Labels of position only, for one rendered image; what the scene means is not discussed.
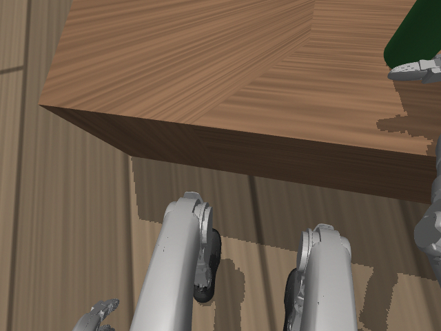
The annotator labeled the bottle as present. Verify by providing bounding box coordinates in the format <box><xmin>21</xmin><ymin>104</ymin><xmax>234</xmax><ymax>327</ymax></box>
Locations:
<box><xmin>384</xmin><ymin>0</ymin><xmax>441</xmax><ymax>69</ymax></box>

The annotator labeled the left robot hand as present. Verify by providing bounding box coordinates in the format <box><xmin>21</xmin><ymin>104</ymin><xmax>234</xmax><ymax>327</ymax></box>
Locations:
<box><xmin>72</xmin><ymin>299</ymin><xmax>119</xmax><ymax>331</ymax></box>

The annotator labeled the right robot arm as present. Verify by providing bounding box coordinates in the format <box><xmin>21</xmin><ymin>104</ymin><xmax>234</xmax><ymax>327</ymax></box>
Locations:
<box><xmin>414</xmin><ymin>134</ymin><xmax>441</xmax><ymax>288</ymax></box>

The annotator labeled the right robot hand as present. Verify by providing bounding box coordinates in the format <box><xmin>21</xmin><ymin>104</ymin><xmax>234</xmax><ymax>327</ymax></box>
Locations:
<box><xmin>387</xmin><ymin>54</ymin><xmax>441</xmax><ymax>84</ymax></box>

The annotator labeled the left robot foot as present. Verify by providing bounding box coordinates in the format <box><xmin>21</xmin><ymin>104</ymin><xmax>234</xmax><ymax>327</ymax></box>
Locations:
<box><xmin>194</xmin><ymin>228</ymin><xmax>221</xmax><ymax>303</ymax></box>

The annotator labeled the right robot foot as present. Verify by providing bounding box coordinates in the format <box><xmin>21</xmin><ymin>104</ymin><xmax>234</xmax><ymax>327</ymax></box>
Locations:
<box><xmin>283</xmin><ymin>268</ymin><xmax>297</xmax><ymax>331</ymax></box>

